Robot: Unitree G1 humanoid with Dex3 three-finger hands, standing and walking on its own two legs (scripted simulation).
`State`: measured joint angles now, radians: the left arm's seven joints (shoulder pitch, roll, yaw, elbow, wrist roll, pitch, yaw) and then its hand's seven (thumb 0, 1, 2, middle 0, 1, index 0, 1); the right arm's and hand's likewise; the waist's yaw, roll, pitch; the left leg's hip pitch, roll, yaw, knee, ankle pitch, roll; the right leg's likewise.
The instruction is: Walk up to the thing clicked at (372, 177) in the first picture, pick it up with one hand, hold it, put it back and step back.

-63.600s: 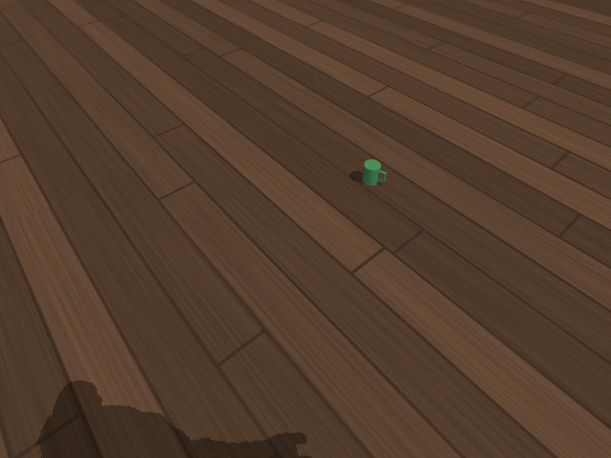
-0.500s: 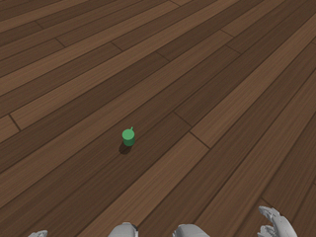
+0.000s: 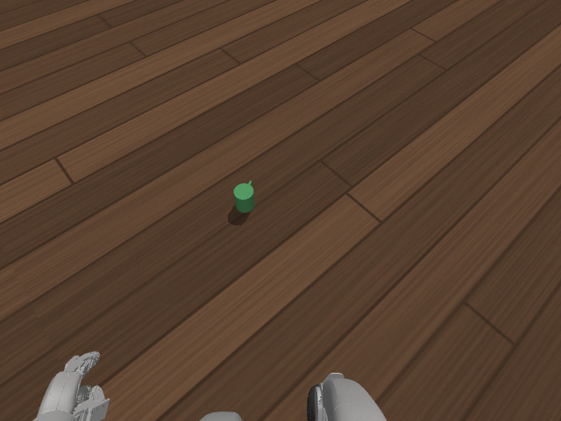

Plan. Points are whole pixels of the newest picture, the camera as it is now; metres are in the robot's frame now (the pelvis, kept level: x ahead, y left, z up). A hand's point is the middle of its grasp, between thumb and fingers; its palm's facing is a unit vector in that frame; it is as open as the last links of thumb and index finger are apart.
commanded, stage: step back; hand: left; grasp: from above
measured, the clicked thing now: (246, 195) +0.93 +0.12 -0.70
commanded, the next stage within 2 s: stand in 1.48 s
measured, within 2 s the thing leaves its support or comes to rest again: neither
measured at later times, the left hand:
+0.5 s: hand out of the picture -0.10 +0.23 -0.13, palm faces -0.05 -0.90 -0.43, open 7.4 cm
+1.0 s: hand out of the picture -0.10 +0.22 -0.13, palm faces +0.02 -0.92 -0.40, open 7.4 cm
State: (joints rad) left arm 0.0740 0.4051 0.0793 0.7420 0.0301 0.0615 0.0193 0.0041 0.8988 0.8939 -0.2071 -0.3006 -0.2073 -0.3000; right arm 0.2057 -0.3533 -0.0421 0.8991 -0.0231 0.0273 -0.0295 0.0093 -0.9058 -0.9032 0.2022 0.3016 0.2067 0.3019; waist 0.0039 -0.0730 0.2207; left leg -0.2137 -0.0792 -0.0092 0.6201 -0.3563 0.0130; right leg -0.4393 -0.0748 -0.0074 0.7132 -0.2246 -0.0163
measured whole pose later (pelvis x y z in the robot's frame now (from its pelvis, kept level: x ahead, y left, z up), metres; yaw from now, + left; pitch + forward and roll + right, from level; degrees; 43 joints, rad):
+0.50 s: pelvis -0.16 -0.04 +0.01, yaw -4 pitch -2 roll +2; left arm 0.24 0.35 0.06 0.92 0.05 0.02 0.00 0.01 0.90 0.89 -0.21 -0.30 -0.21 -0.30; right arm 0.16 -0.41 -0.05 0.88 -0.01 0.05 -0.02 0.01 -0.91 -0.90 0.20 0.30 0.21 0.30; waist 0.04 0.03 0.10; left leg -0.46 -0.07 -0.13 1.02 -0.44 0.00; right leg -0.27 -0.01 0.03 0.65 -0.35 -0.02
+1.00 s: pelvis -0.17 -0.05 +0.01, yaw +0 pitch -3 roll +0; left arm 0.21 0.36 0.07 0.97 0.04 -0.05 -0.01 0.01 0.90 0.89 -0.21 -0.30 -0.21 -0.30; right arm 0.24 -0.38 -0.05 0.98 -0.02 0.02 0.00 0.01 -0.90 -0.90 0.20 0.30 0.21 0.30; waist 0.02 0.03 0.06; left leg -0.31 -0.02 -0.08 0.86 -0.50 0.01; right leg -0.25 0.00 -0.06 0.59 -0.28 -0.05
